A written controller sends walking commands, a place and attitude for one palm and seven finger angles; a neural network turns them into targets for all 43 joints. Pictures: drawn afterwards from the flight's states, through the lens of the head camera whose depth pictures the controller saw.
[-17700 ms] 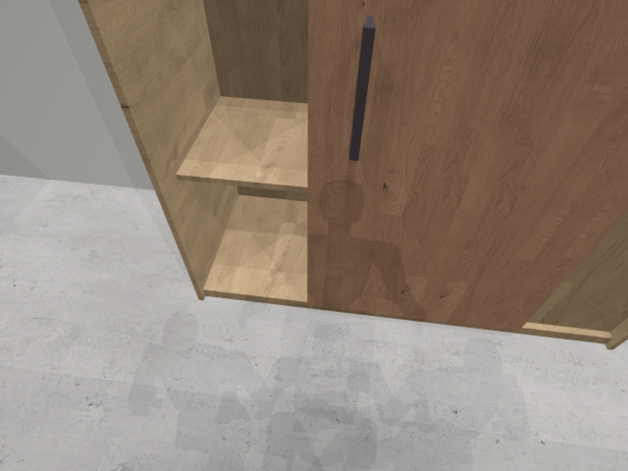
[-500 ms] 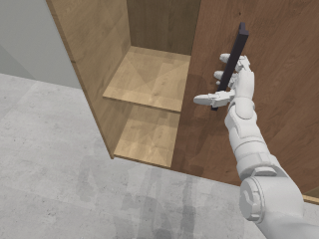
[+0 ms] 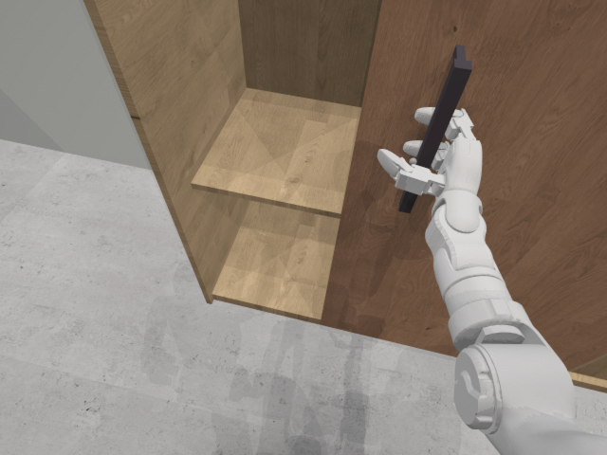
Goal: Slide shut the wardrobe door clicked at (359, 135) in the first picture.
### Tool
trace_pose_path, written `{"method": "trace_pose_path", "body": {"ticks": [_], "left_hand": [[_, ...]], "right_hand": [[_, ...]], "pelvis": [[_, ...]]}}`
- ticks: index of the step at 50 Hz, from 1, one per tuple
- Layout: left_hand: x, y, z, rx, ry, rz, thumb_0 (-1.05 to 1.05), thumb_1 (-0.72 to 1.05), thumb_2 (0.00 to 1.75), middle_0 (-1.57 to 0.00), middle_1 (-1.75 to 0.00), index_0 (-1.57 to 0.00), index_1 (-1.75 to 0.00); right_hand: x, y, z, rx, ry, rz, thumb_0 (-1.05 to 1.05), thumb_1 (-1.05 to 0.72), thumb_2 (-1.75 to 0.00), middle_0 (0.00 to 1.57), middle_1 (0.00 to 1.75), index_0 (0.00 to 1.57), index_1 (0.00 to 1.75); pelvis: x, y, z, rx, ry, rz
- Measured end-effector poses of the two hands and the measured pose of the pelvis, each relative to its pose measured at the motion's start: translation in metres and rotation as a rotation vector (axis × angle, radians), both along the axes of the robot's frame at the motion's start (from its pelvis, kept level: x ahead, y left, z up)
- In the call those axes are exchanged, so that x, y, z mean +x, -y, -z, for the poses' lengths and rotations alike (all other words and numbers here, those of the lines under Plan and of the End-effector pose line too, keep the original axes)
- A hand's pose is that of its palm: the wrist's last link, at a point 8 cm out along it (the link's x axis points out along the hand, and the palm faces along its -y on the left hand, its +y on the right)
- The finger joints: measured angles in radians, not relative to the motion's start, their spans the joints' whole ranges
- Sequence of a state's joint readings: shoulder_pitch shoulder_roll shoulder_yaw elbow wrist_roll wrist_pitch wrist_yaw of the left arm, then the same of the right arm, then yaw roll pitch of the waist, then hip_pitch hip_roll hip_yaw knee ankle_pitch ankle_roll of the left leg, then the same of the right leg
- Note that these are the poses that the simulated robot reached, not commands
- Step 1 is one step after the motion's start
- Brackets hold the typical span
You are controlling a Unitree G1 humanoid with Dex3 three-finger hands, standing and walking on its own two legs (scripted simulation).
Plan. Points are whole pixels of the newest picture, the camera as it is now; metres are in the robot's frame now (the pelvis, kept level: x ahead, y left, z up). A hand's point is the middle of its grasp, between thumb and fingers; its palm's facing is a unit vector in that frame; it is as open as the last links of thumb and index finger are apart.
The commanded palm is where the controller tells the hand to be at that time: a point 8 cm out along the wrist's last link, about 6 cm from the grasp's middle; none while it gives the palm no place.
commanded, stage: grip the handle and tug to test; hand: right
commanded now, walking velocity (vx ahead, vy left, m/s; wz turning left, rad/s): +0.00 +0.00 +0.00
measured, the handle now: (428, 141) +0.53 -0.09 +0.13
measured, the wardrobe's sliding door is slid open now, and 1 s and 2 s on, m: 0.39 0.39 0.38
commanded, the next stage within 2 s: tug the door sideways, standing still in 0.96 s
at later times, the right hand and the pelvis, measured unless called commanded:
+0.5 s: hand (412, 159) +0.48 -0.07 +0.14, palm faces +0.07 +1.00 +0.00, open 5.7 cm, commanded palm +0.44 -0.12 +0.13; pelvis +0.01 +0.01 +0.00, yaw +0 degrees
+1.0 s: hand (412, 160) +0.47 -0.07 +0.14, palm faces +0.06 +1.00 +0.02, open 5.8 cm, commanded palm +0.42 -0.12 +0.13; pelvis +0.03 +0.00 +0.01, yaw +2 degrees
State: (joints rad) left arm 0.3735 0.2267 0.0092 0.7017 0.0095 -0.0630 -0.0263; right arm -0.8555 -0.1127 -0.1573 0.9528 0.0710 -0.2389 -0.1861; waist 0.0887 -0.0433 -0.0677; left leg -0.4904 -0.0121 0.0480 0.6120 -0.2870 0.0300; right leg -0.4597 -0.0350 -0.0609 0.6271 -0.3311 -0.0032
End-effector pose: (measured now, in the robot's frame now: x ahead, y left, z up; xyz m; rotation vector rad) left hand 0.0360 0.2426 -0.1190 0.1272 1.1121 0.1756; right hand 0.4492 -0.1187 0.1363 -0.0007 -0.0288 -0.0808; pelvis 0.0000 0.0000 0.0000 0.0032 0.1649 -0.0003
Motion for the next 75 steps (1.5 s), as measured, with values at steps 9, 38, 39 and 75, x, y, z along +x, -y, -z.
{"method": "trace_pose_path", "body": {"ticks": [9,38,39,75], "left_hand": [[0.009,-0.002,-0.001,0.000,0.010,0.004,0.01,0.91,0.90,-0.20,-0.30,-0.20,-0.30],[0.024,-0.006,-0.005,-0.001,0.035,-0.010,0.01,0.91,0.90,-0.20,-0.30,-0.20,-0.30],[0.024,-0.005,-0.005,-0.002,0.034,-0.011,0.01,0.91,0.90,-0.20,-0.30,-0.20,-0.30],[0.073,0.014,-0.001,-0.028,0.045,0.095,0.01,0.91,0.90,-0.20,-0.30,-0.20,-0.30]], "right_hand": [[0.002,0.000,0.000,0.007,0.000,-0.002,0.01,-0.59,-0.77,0.37,1.34,0.35,1.32],[0.003,0.000,0.000,0.015,-0.006,-0.012,0.01,-0.75,-0.81,0.35,1.38,0.35,1.35],[0.003,0.000,0.000,0.016,-0.005,-0.012,0.01,-0.76,-0.80,0.35,1.39,0.35,1.35],[0.001,-0.004,-0.003,-0.009,-0.036,0.036,0.01,-0.76,-0.83,0.33,1.37,0.32,1.38]], "pelvis": [[0.004,-0.002,-0.001,0.000,0.001,0.001],[0.012,-0.004,-0.003,0.000,0.001,-0.011],[0.013,-0.004,-0.003,-0.001,0.001,-0.012],[0.026,0.000,-0.002,0.004,0.002,0.042]]}}
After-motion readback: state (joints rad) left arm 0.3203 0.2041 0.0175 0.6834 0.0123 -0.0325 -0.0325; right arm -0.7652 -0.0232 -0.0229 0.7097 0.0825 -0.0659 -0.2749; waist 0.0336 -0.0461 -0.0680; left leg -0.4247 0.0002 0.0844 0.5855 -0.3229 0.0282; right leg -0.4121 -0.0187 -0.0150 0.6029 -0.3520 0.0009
